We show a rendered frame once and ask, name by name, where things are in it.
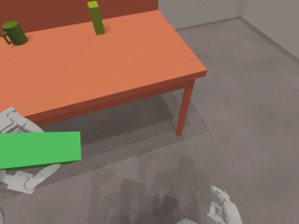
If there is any sponge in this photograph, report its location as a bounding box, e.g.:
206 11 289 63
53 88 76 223
0 132 81 172

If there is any table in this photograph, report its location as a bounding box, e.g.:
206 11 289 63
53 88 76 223
0 0 207 136

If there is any left robot hand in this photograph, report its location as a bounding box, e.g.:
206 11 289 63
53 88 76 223
0 106 61 194

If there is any right robot hand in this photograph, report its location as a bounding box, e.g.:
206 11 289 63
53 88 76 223
206 186 243 224

